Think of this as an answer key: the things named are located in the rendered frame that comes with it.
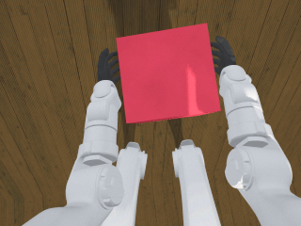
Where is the robot left hand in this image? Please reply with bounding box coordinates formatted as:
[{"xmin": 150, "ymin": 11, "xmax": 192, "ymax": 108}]
[{"xmin": 97, "ymin": 48, "xmax": 121, "ymax": 85}]

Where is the robot right hand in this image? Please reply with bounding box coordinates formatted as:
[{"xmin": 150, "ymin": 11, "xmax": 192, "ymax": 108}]
[{"xmin": 210, "ymin": 36, "xmax": 237, "ymax": 76}]

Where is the left robot shin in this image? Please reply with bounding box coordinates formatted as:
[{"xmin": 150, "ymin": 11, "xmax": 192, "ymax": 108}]
[{"xmin": 117, "ymin": 142, "xmax": 141, "ymax": 163}]

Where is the robot right forearm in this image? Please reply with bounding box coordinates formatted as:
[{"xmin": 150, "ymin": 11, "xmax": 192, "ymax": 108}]
[{"xmin": 219, "ymin": 65, "xmax": 293, "ymax": 179}]

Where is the right robot thigh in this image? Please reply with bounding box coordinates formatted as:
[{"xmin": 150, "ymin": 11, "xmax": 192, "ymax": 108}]
[{"xmin": 172, "ymin": 144, "xmax": 221, "ymax": 226}]

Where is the left robot upper arm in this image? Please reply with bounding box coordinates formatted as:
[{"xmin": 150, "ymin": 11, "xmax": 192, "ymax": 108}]
[{"xmin": 22, "ymin": 164, "xmax": 125, "ymax": 226}]

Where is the robot left forearm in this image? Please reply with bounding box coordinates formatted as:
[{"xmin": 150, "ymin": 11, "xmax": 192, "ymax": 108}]
[{"xmin": 65, "ymin": 80, "xmax": 121, "ymax": 198}]

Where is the right robot upper arm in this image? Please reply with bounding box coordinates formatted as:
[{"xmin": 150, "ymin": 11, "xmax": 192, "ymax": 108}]
[{"xmin": 225, "ymin": 146, "xmax": 301, "ymax": 226}]

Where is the carton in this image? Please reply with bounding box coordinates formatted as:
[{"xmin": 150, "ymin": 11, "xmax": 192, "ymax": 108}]
[{"xmin": 116, "ymin": 23, "xmax": 221, "ymax": 123}]

